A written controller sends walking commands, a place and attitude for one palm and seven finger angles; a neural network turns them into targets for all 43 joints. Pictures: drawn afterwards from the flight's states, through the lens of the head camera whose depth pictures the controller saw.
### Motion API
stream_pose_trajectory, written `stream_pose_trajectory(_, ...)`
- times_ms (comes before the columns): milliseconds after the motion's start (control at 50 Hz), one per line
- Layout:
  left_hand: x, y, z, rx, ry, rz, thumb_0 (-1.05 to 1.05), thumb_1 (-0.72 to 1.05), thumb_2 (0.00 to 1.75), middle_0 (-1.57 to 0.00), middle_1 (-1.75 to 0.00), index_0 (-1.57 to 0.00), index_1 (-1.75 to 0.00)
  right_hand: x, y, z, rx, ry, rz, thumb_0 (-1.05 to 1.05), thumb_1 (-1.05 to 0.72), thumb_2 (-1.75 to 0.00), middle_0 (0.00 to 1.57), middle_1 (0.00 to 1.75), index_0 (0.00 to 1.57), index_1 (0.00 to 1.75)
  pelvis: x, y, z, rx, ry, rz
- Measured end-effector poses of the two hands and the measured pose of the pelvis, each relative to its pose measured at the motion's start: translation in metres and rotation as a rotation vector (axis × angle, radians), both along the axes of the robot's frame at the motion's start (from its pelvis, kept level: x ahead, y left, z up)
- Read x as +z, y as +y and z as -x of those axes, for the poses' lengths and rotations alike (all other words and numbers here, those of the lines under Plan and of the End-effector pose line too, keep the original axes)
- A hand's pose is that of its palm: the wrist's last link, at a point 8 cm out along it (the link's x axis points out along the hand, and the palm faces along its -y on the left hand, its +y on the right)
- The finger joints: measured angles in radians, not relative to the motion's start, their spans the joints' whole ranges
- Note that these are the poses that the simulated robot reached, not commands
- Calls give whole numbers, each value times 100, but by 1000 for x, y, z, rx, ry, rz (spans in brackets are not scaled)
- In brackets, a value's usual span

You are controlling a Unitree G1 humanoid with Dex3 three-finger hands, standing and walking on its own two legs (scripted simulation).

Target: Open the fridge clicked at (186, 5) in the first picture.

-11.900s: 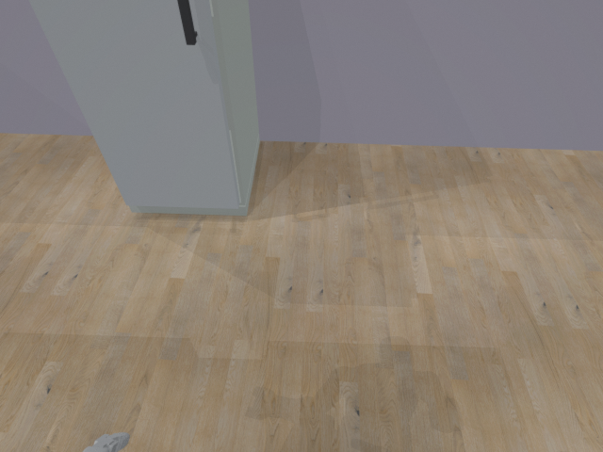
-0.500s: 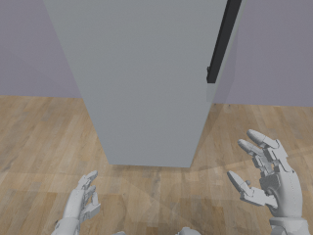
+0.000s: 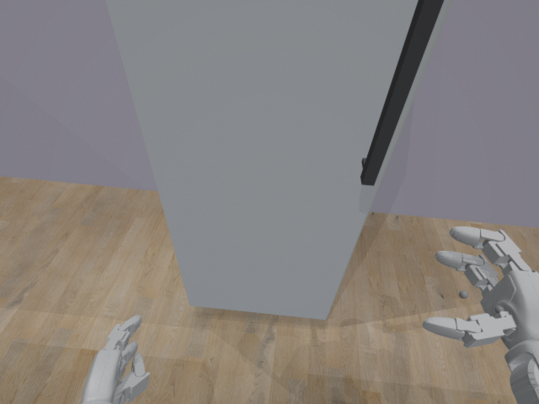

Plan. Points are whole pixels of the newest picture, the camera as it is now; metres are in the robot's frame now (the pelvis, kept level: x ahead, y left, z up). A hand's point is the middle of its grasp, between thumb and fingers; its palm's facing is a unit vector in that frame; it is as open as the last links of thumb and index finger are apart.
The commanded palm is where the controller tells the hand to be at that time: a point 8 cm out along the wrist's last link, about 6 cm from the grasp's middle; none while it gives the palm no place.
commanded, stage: raise the hand to about handle height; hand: right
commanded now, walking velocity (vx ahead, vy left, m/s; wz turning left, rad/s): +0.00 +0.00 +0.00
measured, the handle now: (403, 62) +0.53 -0.17 +0.28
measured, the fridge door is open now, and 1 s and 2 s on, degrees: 0 0 0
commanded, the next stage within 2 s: move the hooked fingers beside the handle in 0.96 s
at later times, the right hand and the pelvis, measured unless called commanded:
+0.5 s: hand (538, 217) +0.28 -0.27 +0.22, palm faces +0.15 +0.99 -0.06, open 14.0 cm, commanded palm +0.24 -0.31 +0.21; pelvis +0.00 +0.01 +0.02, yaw -1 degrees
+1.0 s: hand (524, 231) +0.27 -0.27 +0.20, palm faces +0.12 +0.99 -0.05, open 14.0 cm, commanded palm +0.24 -0.31 +0.21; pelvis -0.01 +0.01 +0.02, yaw +0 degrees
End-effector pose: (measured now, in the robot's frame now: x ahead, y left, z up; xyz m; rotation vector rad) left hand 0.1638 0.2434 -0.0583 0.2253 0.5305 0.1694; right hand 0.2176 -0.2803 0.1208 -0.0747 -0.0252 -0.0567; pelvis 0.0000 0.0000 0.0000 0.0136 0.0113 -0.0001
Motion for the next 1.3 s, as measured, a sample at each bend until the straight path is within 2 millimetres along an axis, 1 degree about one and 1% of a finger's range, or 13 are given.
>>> stream_pose_trajectory(120, 17, -11, -23, -56, -71, 29, 2, 91, 90, -20, -30, -20, -30, 42, -21, -8, -87, -122, -7, -1, 37, -36, 30, 111, 29, 112, 6, 5, -6, -1, -28, 2)
stream_pose_trajectory(220, 16, -20, -32, -90, -64, 52, 1, 90, 90, -20, -30, -20, -30, 51, -25, -14, -70, -60, -16, -1, 45, -33, 30, 116, 29, 117, 9, 7, -6, -9, -44, 3)
stream_pose_trajectory(320, 13, -22, -32, -95, -33, 61, 1, 90, 90, -20, -30, -20, -30, 55, -27, -20, -62, -1, -13, -1, 48, -31, 30, 118, 30, 119, 12, 9, -4, -10, -53, 5)
stream_pose_trajectory(500, 10, -17, -22, -81, 5, 62, 2, 90, 90, -20, -30, -20, -30, 104, -44, -32, -85, -126, -1, -1, 50, -31, 31, 119, 30, 120, 15, 12, -4, -10, -73, 6)
stream_pose_trajectory(540, 9, -15, -19, -73, 10, 67, 2, 90, 90, -20, -30, -20, -30, 104, -46, -38, -74, -85, -7, -1, 50, -30, 31, 120, 30, 120, 16, 12, -2, -10, -71, 7)
stream_pose_trajectory(620, 8, -9, -15, -52, 17, 73, 2, 90, 90, -20, -30, -20, -30, 87, -39, -43, -34, 18, -22, -1, 50, -30, 30, 120, 30, 120, 16, 9, -1, 0, -62, 10)
stream_pose_trajectory(700, 11, -5, -10, -39, 18, 62, 2, 90, 90, -20, -30, -20, -30, 76, -32, -37, -27, 2, -42, -1, 50, -30, 30, 120, 30, 120, 16, 9, 0, 11, -63, 11)
stream_pose_trajectory(800, 17, -6, -8, -44, 11, 41, 2, 91, 90, -20, -30, -20, -30, 86, -37, -28, -82, -104, -39, -1, 50, -30, 31, 120, 30, 120, 17, 10, 1, 12, -80, 8)
stream_pose_trajectory(880, 17, -10, -10, -49, 3, 43, 2, 90, 90, -20, -30, -20, -30, 92, -42, -28, -102, -92, -25, -1, 50, -30, 31, 120, 30, 120, 17, 8, 4, 4, -87, 6)
stream_pose_trajectory(1000, 16, -17, -11, -53, -2, 63, 2, 90, 90, -20, -30, -20, -30, 85, -40, -29, -61, -16, -23, -1, 50, -30, 30, 120, 30, 120, 18, 5, 6, 4, -80, 8)
stream_pose_trajectory(1140, 17, -21, -9, -64, 2, 63, 2, 90, 90, -20, -30, -20, -30, 87, -44, -23, -76, -68, -43, -1, 50, -30, 31, 120, 30, 120, 18, 5, 6, 4, -84, 6)
stream_pose_trajectory(1220, 14, -20, -7, -66, 18, 51, 2, 90, 90, -20, -30, -20, -30, 83, -48, -31, -100, -47, -53, -1, 51, -30, 31, 120, 30, 121, 18, 5, 9, -6, -86, 4)
stream_pose_trajectory(1300, 12, -18, -4, -55, 33, 41, 2, 90, 90, -20, -30, -20, -30, 81, -39, -47, -71, -18, -45, -1, 51, -30, 30, 120, 30, 121, 18, 4, 11, -10, -79, 5)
